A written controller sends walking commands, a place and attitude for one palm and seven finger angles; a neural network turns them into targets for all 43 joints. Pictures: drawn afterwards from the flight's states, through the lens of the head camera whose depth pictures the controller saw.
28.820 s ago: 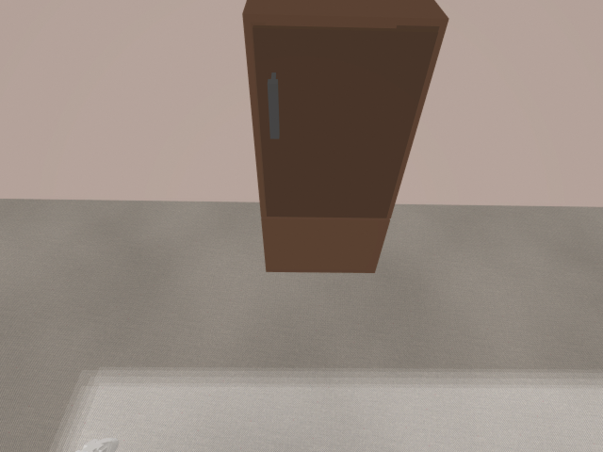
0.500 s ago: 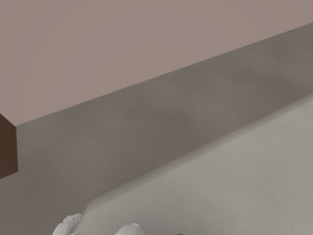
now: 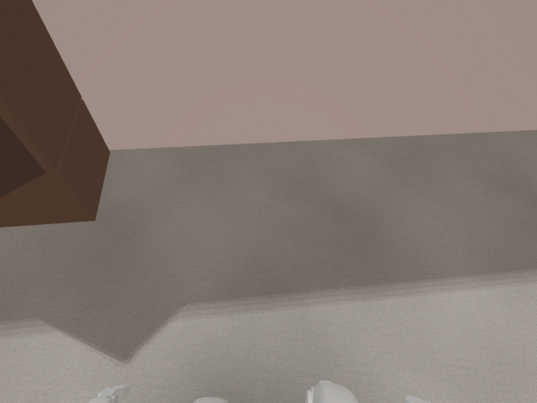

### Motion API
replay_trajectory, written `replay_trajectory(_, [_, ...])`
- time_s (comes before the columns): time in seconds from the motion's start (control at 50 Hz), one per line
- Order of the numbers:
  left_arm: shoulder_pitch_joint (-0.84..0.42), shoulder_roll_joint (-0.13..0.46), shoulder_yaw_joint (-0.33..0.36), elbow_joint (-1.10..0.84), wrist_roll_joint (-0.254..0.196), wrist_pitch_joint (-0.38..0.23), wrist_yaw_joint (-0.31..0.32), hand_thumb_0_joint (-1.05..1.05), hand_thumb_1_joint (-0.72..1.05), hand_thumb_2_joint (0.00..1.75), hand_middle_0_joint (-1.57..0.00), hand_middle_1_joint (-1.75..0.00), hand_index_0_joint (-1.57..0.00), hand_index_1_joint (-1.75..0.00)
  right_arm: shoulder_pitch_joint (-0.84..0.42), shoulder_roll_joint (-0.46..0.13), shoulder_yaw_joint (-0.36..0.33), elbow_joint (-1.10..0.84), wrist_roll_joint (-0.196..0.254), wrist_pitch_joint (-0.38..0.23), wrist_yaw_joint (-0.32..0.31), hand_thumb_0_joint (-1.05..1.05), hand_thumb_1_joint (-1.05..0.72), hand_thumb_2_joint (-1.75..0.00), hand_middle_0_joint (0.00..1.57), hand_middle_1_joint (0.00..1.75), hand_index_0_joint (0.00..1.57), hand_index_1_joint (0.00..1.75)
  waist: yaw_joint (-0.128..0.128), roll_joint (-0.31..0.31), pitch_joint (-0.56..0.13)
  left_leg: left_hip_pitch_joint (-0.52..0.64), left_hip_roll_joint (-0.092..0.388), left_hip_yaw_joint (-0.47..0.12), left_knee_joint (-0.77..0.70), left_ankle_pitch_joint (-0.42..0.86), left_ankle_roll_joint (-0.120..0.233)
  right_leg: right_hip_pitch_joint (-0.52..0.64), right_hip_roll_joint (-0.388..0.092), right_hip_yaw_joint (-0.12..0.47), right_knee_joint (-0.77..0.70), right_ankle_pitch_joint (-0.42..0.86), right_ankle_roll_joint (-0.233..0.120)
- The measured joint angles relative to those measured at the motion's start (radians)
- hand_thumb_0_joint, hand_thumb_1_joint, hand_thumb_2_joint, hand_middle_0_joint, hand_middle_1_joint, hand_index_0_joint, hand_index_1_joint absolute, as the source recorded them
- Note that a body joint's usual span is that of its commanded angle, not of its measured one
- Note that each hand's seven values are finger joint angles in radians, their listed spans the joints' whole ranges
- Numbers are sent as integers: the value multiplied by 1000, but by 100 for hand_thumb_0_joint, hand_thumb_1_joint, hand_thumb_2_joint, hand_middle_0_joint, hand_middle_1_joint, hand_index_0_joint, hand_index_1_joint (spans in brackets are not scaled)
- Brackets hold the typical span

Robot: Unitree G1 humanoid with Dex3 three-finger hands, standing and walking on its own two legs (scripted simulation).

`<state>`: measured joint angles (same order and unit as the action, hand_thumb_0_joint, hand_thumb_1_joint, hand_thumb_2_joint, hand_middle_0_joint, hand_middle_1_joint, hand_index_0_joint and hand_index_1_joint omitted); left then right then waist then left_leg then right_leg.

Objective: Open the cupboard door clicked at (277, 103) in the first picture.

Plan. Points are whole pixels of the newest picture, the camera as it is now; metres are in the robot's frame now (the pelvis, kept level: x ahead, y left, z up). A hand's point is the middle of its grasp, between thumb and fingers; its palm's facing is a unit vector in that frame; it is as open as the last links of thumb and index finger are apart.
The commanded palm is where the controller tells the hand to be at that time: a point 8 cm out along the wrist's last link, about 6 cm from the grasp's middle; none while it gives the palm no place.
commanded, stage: turn to face it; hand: left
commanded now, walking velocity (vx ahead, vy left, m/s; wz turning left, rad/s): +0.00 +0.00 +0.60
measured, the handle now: out of the picture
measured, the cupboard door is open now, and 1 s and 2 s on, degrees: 41 41 41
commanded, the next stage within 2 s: take the last steps up to it in 1.36 s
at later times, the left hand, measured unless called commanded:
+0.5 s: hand out of the picture +0.00 +0.18 -0.18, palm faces +0.34 -0.92 -0.21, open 7.4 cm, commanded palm none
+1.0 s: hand out of the picture -0.01 +0.16 -0.15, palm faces +0.58 -0.77 -0.27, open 7.4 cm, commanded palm none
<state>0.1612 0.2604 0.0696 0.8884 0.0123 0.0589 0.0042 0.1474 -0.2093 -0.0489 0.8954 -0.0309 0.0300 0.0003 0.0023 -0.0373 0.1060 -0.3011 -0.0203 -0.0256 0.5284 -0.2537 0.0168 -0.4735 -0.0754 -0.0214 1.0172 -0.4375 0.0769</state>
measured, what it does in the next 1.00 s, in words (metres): steps on the spot, turning left: right foot, then left foot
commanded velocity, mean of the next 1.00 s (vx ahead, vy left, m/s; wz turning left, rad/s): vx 0.00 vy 0.00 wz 0.58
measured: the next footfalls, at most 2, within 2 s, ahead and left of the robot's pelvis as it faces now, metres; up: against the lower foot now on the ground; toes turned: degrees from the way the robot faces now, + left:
right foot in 0.14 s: +0.05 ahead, -0.14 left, +0.00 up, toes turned +3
left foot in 0.50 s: +0.02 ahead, +0.10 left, +0.00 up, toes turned +24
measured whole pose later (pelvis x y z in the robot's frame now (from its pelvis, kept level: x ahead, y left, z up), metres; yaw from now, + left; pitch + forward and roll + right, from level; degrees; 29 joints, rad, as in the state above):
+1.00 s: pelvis +0.03 -0.06 +0.00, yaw +38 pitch -1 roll +1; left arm 0.20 0.20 0.03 0.85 0.02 0.02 0.02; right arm 0.15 -0.25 -0.09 0.93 -0.02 0.09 0.03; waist -0.03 0.01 0.11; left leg -0.50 -0.02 0.00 1.12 -0.44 -0.05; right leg -0.22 -0.09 -0.12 0.55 -0.31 0.01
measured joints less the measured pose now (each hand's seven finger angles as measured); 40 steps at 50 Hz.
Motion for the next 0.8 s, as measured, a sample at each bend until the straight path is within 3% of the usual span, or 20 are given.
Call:
replay_trajectory(0.08, [-16,-8,-5,-20,-4,-10,1,0,91,90,-20,-30,-20,-29,11,-3,-6,7,-2,12,3,0,-91,-90,20,30,20,30,-13,33,-4,-6,-3,-49,-1,7,-19,77,28,3,-206,12,-8])
replay_trajectory(0.12, [-16,-11,-10,-34,-5,-24,1,0,91,90,-20,-30,-20,-29,18,-7,-12,10,2,20,5,0,-91,-90,20,30,20,30,-17,45,-10,-23,-10,-74,31,-6,-34,148,41,-5,-364,87,-15])
replay_trajectory(0.16, [-12,-22,-14,-44,4,-43,5,0,91,90,-20,-30,-20,-29,18,-19,-23,13,10,29,9,0,-91,-90,20,30,20,30,-14,62,-12,-70,-17,-86,143,-102,-39,177,42,-22,-424,122,-55])
replay_trajectory(0.22, [-1,-48,-27,-45,7,-49,14,0,91,90,-20,-30,-20,-29,3,-40,-39,28,10,47,15,1,-91,-90,20,30,20,30,-21,76,6,-166,-23,-41,468,-219,-46,206,25,-63,-419,103,-89])
replay_trajectory(0.28, [19,-61,-34,-37,8,-47,16,0,91,90,-20,-30,-20,-29,-6,-44,-42,32,10,55,24,1,-91,-90,20,30,20,29,-29,57,9,-201,0,17,597,-193,-65,248,-1,-99,-466,115,-90])
replay_trajectory(0.36, [37,-63,-38,-26,11,-49,12,0,90,90,-21,-30,-20,-30,-20,-35,-36,28,14,55,33,1,-91,-90,19,30,20,29,-25,15,15,-152,27,71,453,-190,-77,279,-37,-149,-496,119,-84])
replay_trajectory(0.44, [55,-50,-33,-16,13,-50,6,0,90,90,-21,-30,-20,-30,-43,-28,-25,19,17,46,35,1,-91,-90,19,30,20,29,-7,-16,25,-72,32,103,246,-176,-66,278,-67,-199,-458,89,-70])
replay_trajectory(0.48, [71,-37,-26,-11,8,-47,2,0,90,90,-21,-30,-20,-30,-49,-28,-19,7,15,34,35,1,-91,-90,19,30,20,29,-3,-27,20,-14,26,118,109,-82,-52,261,-85,-222,-399,53,-56])
replay_trajectory(0.5, [83,-34,-22,-9,4,-42,0,0,90,90,-21,-30,-20,-30,-47,-35,-17,-4,12,23,37,1,-91,-90,19,30,20,29,-4,-16,7,5,33,105,56,-17,-25,230,-87,-228,-337,31,-46])
replay_trajectory(0.56, [60,-1,-8,12,2,-4,6,0,90,90,-21,-30,-20,-30,-50,-19,-12,-15,6,1,22,0,-91,-90,19,30,20,29,-2,-40,14,-33,11,78,120,-62,13,104,-64,-107,-60,-120,-18])
replay_trajectory(0.62, [30,10,2,19,2,9,6,0,91,90,-20,-30,-20,-29,-30,-11,-6,-15,2,-2,5,0,-91,-90,20,30,20,29,1,-27,10,-22,7,37,80,-44,6,22,-28,-38,68,-72,-6])
replay_trajectory(0.68, [11,9,3,3,0,3,1,0,91,90,-20,-30,-20,-29,-14,-9,-1,-4,0,3,1,0,-91,-90,20,30,20,29,4,-3,5,-2,7,1,28,-10,2,4,-11,-9,26,-25,-2])
replay_trajectory(0.8, [-15,-4,-6,-33,-3,-14,-2,0,91,90,-20,-30,-20,-29,10,-9,-7,10,-2,21,7,0,-91,-90,20,30,20,30,-12,41,-7,-10,1,-74,21,5,-24,98,31,-1,-251,28,-11])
